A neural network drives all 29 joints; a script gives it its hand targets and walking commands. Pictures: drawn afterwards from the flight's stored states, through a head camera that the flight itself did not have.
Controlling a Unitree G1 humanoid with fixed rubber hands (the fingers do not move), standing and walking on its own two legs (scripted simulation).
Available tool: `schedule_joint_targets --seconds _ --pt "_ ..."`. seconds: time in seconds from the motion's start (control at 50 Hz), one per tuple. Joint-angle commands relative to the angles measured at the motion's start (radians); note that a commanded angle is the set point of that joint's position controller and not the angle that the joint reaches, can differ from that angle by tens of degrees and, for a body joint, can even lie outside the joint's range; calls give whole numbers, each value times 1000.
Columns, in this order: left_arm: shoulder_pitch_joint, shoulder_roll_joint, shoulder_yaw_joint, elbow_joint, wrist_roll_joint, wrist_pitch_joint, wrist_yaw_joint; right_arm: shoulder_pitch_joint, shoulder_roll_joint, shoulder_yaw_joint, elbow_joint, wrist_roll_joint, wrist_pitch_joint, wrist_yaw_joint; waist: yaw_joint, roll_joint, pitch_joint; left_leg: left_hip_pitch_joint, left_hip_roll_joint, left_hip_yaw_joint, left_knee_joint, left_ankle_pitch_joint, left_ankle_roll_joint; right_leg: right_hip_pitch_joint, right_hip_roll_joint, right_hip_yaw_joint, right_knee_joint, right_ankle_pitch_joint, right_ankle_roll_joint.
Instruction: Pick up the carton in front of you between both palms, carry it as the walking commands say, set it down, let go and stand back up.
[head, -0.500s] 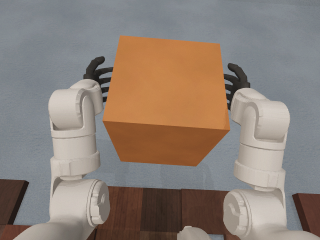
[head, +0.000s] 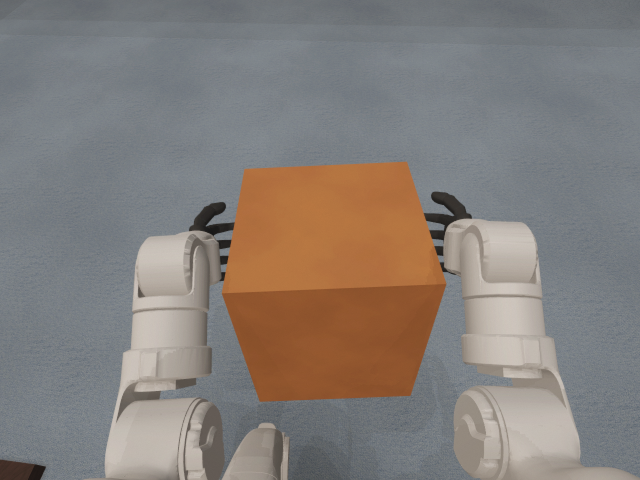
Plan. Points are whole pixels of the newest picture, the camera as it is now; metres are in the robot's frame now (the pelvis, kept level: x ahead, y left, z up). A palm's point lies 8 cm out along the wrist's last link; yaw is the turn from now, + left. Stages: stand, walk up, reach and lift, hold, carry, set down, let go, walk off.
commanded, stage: carry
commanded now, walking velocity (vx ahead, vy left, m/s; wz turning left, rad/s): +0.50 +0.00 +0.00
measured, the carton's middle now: (330, 286) +0.36 +0.02 +0.01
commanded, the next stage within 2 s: none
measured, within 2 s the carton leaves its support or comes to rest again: neither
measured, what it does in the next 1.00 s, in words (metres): walks ahead: left foot, then right foot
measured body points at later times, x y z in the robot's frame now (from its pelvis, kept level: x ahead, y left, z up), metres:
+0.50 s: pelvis +0.30 +0.06 +0.01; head +0.31 +0.07 +0.46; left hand +0.63 +0.19 +0.08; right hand +0.60 -0.11 +0.09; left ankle +0.31 +0.12 -0.74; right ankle +0.28 -0.09 -0.67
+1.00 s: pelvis +0.59 -0.01 +0.00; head +0.56 -0.02 +0.45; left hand +0.85 +0.15 +0.07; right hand +0.87 -0.15 +0.07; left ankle +0.55 +0.12 -0.67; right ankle +0.62 -0.08 -0.74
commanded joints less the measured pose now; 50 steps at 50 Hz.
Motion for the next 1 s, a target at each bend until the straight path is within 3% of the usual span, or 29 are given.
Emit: schedule_joint_targets --seconds 0.0,0.08,0.18,0.2,0.22,0.24,0.26,0.28,0.3,0.32,0.36,0.38,0.42,0.48,0.58,0.62,0.68,0.72,0.74,0.76,0.78,0.8,0.82,0.84,0.86,0.88,0.9,0.92,0.98 --pt "-840 -1218 -654 -208 -512 -57 -261 -631 1169 590 -137 379 -79 185 4 -84 -535 -139 9 22 -63 54 -5 547 -293 345 -103 454 -88" --pt "-765 -1190 -718 -254 -512 -94 -268 -567 1133 660 -189 359 -116 179 28 -103 -522 -136 -8 50 -235 166 6 636 -270 289 -67 597 -67" --pt "-676 -1106 -753 -281 -500 -104 -265 -539 1048 710 -264 361 -119 180 54 -131 -449 47 -78 133 -569 301 30 629 -225 189 -32 705 -39" --pt "-645 -1089 -750 -274 -493 -99 -263 -518 1030 711 -268 360 -111 183 44 -145 -441 130 -91 143 -640 307 43 604 -224 168 -12 751 -23" --pt "-609 -1077 -747 -262 -485 -91 -262 -494 1012 706 -265 357 -103 187 12 -154 -458 269 -105 158 -713 320 54 564 -220 142 40 815 4" --pt "-580 -1069 -745 -250 -479 -82 -262 -458 1000 696 -252 353 -95 193 -40 -141 -498 482 -110 192 -795 395 64 483 -203 83 147 819 38" --pt "-559 -1055 -744 -243 -466 -74 -263 -416 987 686 -241 349 -87 201 -87 -94 -545 727 -22 113 -766 392 68 306 -190 65 287 622 68" --pt "-541 -1058 -746 -235 -463 -61 -268 -394 968 672 -230 340 -78 208 -78 89 -654 1022 248 -202 -596 697 135 48 -148 51 481 119 113" --pt "-523 -1069 -736 -218 -454 -47 -269 -354 956 653 -194 328 -73 215 -90 299 -706 1247 375 -532 -683 581 306 -290 1 88 743 -323 150" --pt "-507 -1077 -729 -225 -445 -42 -270 -322 993 667 -200 343 -67 226 -91 225 -652 1204 335 -532 -738 443 293 -388 -40 120 790 -305 132" --pt "-494 -1120 -727 -261 -431 -41 -269 -363 1080 701 -284 381 -64 250 -73 58 -531 1031 269 -368 -798 487 199 -371 -114 111 669 -201 138" --pt "-467 -1139 -726 -284 -418 -40 -267 -380 1110 724 -330 396 -62 260 -69 41 -503 956 257 -316 -833 487 171 -326 -138 111 587 -154 145" --pt "-392 -1163 -739 -333 -388 -44 -259 -353 1140 754 -407 419 -60 275 -65 68 -483 888 225 -220 -875 476 134 -252 -138 85 482 -105 161" --pt "-259 -1146 -769 -402 -337 -55 -242 -258 1124 788 -491 428 -57 294 -67 103 -463 903 192 -125 -897 519 133 -260 -128 38 353 -51 177" --pt "-54 -1079 -821 -454 -284 -50 -244 -20 1052 815 -487 394 -55 326 -70 137 -372 916 158 -39 -910 575 115 -299 -125 -19 170 95 167" --pt "32 -1080 -826 -455 -282 -38 -257 74 1049 802 -470 380 -50 332 -71 141 -322 896 162 -15 -931 566 108 -280 -127 -34 105 153 160" --pt "19 -1058 -839 -501 -320 -24 -275 86 1024 805 -501 378 -44 331 -74 143 -246 876 163 23 -934 586 97 -239 -117 -61 19 198 140" --pt "5 -1035 -841 -522 -340 -13 -283 79 1008 811 -517 377 -38 324 -73 147 -219 847 169 49 -907 618 82 -152 -115 -74 -31 205 118" --pt "6 -1022 -839 -525 -346 -8 -285 76 1000 814 -523 376 -34 320 -69 148 -232 825 166 72 -851 693 71 -65 -94 -102 -59 184 107" --pt "25 -1012 -834 -516 -349 -5 -287 74 990 815 -529 376 -30 316 -54 127 -265 782 140 118 -736 743 53 77 -52 -149 -102 162 103" --pt "43 -1001 -826 -502 -350 -3 -290 85 975 815 -528 373 -25 312 -41 87 -329 673 106 155 -583 686 25 287 -52 -143 -86 94 96" --pt "70 -985 -816 -486 -341 -2 -292 80 959 817 -535 373 -20 310 -22 -39 -402 501 65 172 -340 410 -11 466 -247 151 -146 -78 47" --pt "69 -982 -801 -452 -329 -10 -295 56 975 831 -553 379 -12 309 -26 -294 -448 206 -67 152 -65 76 -47 646 -477 586 -255 -155 -89" --pt "87 -1012 -804 -451 -339 -15 -296 46 976 834 -547 382 -16 311 -31 -284 -401 91 -80 43 66 -170 -28 608 -479 648 -301 -10 -111" --pt "72 -1035 -812 -473 -348 -20 -298 52 1010 840 -532 387 -25 313 -34 -205 -387 72 -19 9 126 -157 -6 555 -458 532 -281 66 -94" --pt "55 -1063 -826 -488 -357 -28 -300 62 1032 841 -530 385 -36 314 -38 -103 -385 86 24 -4 102 -101 0 485 -435 448 -283 60 -61" --pt "30 -1081 -839 -509 -365 -36 -303 69 1048 844 -530 382 -46 314 -43 -49 -360 107 58 -8 32 -37 -1 403 -417 372 -315 22 -29" --pt "9 -1087 -850 -521 -372 -42 -306 64 1054 851 -532 377 -55 311 -46 -56 -352 146 69 2 -33 9 -7 343 -395 303 -346 -32 -1" --pt "18 -1065 -859 -537 -386 -50 -313 95 1065 858 -532 362 -71 297 -46 -115 -332 188 60 62 -202 65 -32 276 -360 176 -401 -79 4"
